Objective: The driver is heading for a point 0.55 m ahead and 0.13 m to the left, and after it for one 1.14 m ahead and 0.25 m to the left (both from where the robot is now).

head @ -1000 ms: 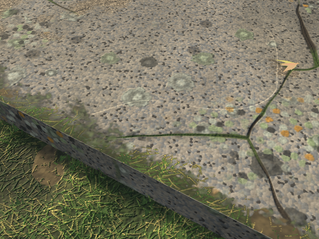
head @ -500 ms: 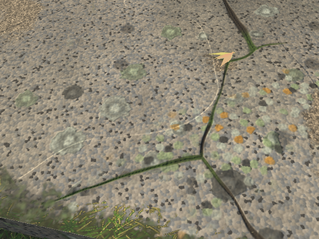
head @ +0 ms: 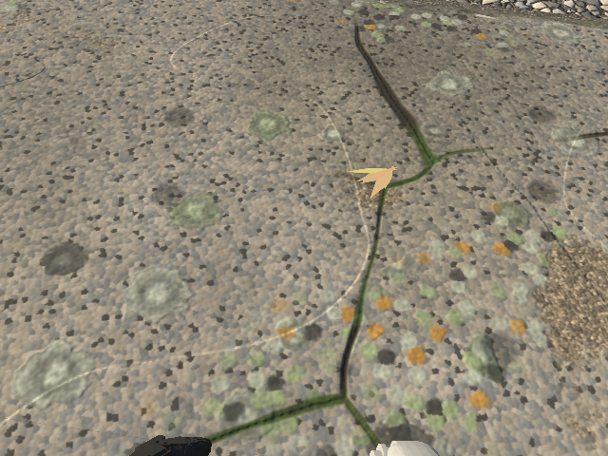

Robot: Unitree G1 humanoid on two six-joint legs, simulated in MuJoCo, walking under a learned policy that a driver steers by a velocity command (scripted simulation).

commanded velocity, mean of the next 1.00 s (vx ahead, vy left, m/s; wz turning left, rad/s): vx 0.26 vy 0.00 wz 0.53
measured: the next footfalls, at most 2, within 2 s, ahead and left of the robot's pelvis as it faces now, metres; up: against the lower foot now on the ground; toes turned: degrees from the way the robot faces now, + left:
right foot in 0.20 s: +0.27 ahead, -0.15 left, +0.19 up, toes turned +2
left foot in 0.74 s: +0.39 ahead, +0.06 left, +0.19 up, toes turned +28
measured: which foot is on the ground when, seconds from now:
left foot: down 0.00-0.22, up 0.24-0.72, down 0.74-1.00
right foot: up 0.00-0.18, down 0.20-0.74, up 0.76-1.00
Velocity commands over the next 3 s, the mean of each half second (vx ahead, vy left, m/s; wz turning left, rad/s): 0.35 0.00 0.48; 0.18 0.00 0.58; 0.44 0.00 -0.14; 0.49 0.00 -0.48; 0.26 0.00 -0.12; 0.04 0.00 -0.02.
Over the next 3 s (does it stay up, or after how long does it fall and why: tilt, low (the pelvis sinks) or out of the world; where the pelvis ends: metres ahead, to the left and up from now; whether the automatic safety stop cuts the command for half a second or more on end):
stays up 1.11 0.18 0.19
